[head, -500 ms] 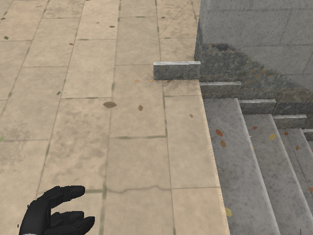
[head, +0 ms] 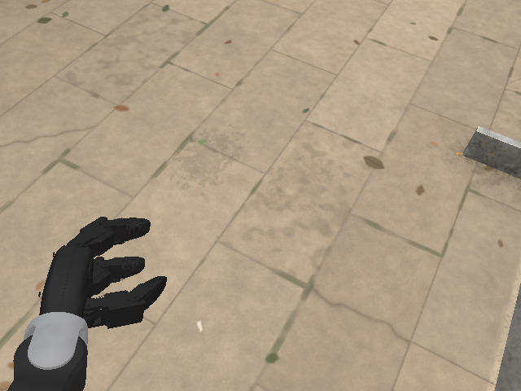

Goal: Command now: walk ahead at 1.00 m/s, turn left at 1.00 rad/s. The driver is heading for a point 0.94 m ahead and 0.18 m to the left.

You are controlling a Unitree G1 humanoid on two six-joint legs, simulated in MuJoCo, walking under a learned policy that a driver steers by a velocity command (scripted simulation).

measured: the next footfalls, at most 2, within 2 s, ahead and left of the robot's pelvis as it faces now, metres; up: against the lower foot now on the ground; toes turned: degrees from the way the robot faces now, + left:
right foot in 0.06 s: +0.05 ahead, -0.16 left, +0.00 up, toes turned +10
left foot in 0.24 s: +0.03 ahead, +0.11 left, +0.00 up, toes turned +1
